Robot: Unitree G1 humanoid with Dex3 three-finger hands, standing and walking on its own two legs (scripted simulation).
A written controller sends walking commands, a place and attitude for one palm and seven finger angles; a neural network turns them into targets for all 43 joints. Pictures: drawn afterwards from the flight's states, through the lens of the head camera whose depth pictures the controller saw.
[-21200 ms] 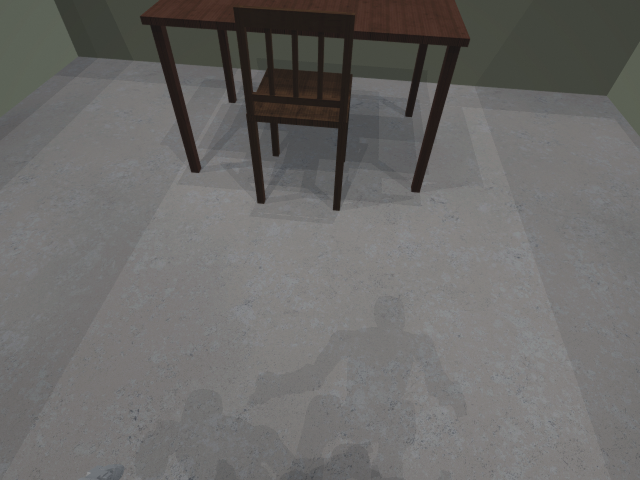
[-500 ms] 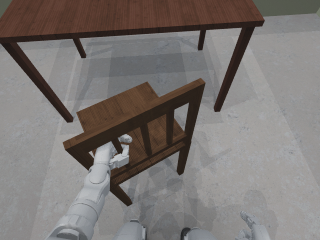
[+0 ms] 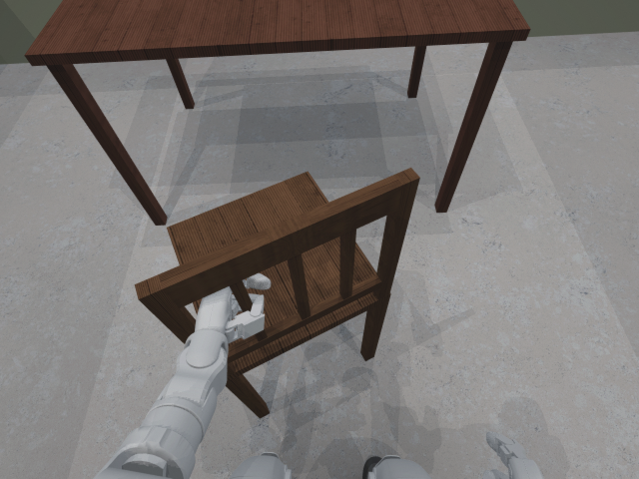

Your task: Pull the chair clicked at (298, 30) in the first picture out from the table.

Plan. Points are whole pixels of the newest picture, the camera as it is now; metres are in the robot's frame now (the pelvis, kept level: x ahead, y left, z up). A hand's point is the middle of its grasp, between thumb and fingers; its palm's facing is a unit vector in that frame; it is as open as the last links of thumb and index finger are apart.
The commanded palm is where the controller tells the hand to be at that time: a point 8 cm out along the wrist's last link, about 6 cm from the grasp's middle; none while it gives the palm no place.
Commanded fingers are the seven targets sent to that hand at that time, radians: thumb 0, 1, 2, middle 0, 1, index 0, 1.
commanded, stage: step backward, pulling the chair out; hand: left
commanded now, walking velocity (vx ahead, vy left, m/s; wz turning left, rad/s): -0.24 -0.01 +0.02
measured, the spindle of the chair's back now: (299, 287) +0.40 +0.04 -0.10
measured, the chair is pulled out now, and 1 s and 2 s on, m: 0.48 0.55 0.55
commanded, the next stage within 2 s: stop walking, hand still on the chair in 0.06 s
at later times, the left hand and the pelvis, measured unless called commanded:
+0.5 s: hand (248, 372) +0.25 +0.10 -0.05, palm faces -0.01 -0.99 -0.14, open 5.0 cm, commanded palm +0.23 +0.15 -0.04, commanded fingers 0.00 0.90 0.90 -0.50 -1.45 -0.50 -1.45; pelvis -0.04 +0.00 +0.01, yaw +0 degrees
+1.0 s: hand (243, 374) +0.25 +0.11 -0.05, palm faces -0.13 -0.98 -0.13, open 5.0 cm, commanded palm +0.24 +0.16 -0.04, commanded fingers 0.00 0.90 0.90 -0.50 -1.45 -0.50 -1.45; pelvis -0.01 +0.03 +0.01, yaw +0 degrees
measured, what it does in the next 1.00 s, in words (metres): steps on the spot: left foot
